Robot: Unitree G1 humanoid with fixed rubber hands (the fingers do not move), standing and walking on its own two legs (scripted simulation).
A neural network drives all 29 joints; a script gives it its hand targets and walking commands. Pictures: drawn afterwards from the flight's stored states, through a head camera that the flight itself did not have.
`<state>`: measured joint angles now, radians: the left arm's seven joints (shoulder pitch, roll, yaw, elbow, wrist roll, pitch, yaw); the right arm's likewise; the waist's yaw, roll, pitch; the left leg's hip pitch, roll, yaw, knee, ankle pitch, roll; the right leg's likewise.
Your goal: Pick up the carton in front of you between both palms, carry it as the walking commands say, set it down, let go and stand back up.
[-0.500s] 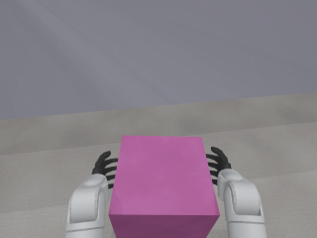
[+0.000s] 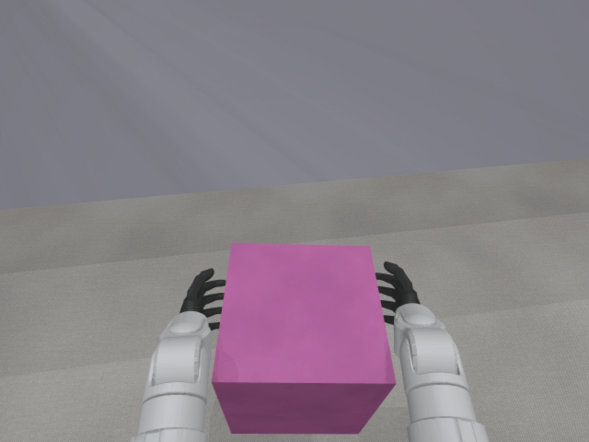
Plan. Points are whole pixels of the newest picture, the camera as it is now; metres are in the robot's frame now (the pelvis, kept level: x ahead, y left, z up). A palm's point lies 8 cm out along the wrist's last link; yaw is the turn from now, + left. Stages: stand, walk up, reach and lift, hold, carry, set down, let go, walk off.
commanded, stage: carry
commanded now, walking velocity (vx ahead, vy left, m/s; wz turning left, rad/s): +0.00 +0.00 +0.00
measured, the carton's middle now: (298, 343) +0.30 +0.00 -0.05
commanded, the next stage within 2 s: hold in 0.22 s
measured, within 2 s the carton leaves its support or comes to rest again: neither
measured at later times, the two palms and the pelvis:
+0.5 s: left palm (210, 325) +0.29 +0.12 +0.04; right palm (429, 337) +0.26 -0.17 +0.04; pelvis -0.02 +0.01 +0.00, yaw -7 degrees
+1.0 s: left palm (223, 359) +0.34 +0.14 -0.16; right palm (384, 366) +0.31 -0.16 -0.15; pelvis -0.07 +0.04 -0.08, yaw -9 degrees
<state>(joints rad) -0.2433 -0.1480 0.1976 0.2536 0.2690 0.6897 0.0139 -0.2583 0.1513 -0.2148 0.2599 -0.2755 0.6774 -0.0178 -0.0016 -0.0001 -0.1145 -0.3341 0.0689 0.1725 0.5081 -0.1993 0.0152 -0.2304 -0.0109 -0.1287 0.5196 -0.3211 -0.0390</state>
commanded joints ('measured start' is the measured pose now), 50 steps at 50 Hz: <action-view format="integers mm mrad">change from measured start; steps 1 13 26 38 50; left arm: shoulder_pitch -464 -377 -674 -796 -963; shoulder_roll -922 -870 -874 -611 -802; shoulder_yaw -562 -558 -284 50 -396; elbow -111 -216 142 366 215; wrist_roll -270 -285 -118 101 -114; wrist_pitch -38 0 -68 -320 -579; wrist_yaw -228 -212 -214 -167 -128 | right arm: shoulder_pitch -405 -336 -730 -786 -934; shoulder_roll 931 917 886 612 806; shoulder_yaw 566 559 347 -96 375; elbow -68 -128 220 492 312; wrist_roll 264 271 157 -119 131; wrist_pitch -18 2 -95 -340 -583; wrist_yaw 233 219 270 182 177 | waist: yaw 0 -5 76 15 31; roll -1 -103 -31 9 16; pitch -233 -147 37 -61 -963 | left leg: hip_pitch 166 448 297 -50 -112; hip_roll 102 -141 -146 -159 -188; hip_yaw -122 -278 -240 -231 -256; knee -45 -56 -70 150 567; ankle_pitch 151 386 -72 -23 383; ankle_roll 11 29 16 3 -31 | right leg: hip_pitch -4 15 -63 -342 -723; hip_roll -137 36 42 109 184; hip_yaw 121 279 248 200 175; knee -96 -160 -162 124 537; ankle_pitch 206 529 -97 22 245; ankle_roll -12 0 -4 -6 38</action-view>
